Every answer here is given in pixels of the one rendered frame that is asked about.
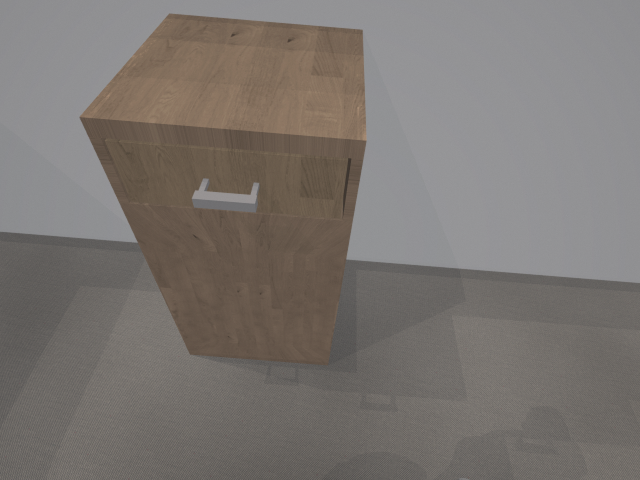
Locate drawer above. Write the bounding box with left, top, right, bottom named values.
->
left=105, top=138, right=348, bottom=219

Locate cabinet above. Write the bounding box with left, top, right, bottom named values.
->
left=80, top=13, right=367, bottom=365

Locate handle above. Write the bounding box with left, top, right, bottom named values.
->
left=192, top=178, right=260, bottom=213

